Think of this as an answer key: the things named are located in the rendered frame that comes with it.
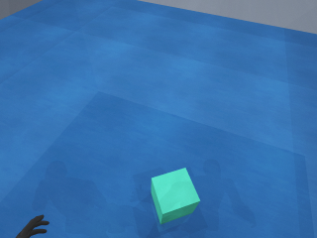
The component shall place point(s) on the left robot hand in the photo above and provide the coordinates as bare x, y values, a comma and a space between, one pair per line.
29, 230

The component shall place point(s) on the carton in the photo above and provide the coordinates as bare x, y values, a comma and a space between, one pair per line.
174, 195

